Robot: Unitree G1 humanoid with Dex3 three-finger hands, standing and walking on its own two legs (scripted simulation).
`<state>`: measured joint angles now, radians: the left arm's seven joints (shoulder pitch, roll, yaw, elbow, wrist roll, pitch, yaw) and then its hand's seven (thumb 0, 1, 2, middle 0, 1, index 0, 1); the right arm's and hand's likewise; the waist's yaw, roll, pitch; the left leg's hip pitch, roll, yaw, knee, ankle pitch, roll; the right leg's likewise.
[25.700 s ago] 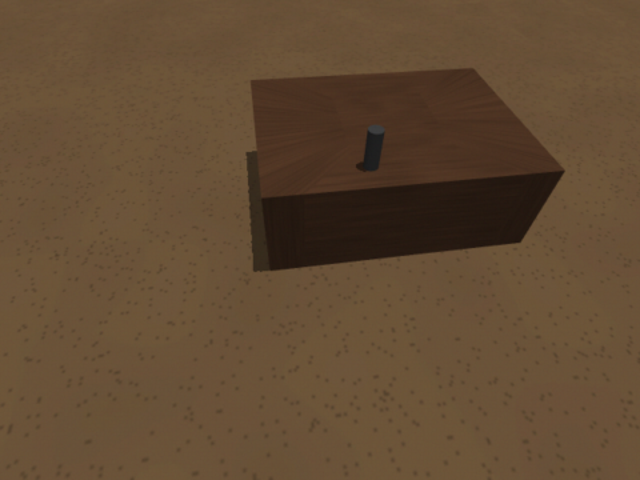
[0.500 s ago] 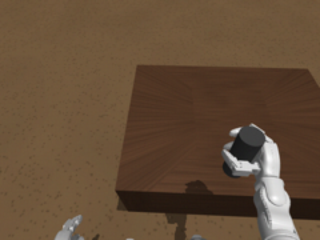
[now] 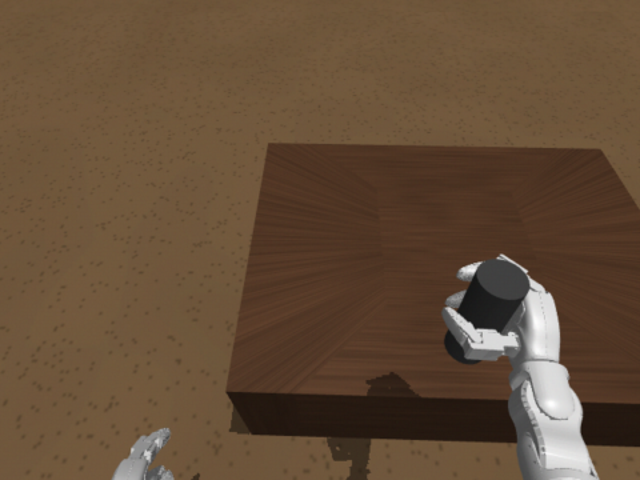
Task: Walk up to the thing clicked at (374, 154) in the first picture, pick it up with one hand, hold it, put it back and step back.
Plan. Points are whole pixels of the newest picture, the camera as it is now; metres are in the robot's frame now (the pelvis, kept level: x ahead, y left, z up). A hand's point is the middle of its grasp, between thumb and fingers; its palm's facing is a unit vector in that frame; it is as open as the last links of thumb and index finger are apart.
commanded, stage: hold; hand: right
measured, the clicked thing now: (481, 315) +0.32 -0.18 +0.03
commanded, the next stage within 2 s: none
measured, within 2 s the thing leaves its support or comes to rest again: neither
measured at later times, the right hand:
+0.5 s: hand (479, 316) +0.31 -0.17 +0.05, palm faces +0.09 +1.00 +0.00, open 7.6 cm
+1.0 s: hand (477, 315) +0.31 -0.17 +0.06, palm faces +0.09 +1.00 +0.00, open 7.6 cm
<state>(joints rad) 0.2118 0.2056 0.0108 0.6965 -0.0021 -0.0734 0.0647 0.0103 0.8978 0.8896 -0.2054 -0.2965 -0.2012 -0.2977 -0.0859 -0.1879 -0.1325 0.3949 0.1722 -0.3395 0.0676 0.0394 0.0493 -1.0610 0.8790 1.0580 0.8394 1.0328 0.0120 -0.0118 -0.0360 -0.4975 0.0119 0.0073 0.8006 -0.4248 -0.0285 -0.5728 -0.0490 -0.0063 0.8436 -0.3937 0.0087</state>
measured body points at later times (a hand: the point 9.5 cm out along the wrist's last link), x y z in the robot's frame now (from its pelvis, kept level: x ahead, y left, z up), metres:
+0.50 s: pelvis +0.00 +0.00 +0.01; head +0.03 +0.00 +0.45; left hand +0.14 +0.24 -0.10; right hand +0.30 -0.22 +0.06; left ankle -0.01 +0.14 -0.70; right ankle +0.02 -0.12 -0.70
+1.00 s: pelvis -0.01 +0.01 +0.01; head +0.03 +0.00 +0.46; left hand +0.13 +0.25 -0.10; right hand +0.30 -0.22 +0.06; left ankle -0.01 +0.14 -0.70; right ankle +0.02 -0.12 -0.70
